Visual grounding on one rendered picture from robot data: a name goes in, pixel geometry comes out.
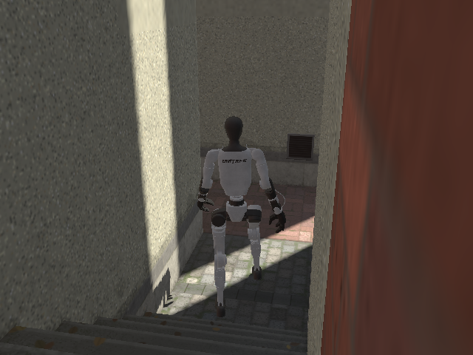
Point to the stairs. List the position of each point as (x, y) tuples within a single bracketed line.
[(153, 334)]

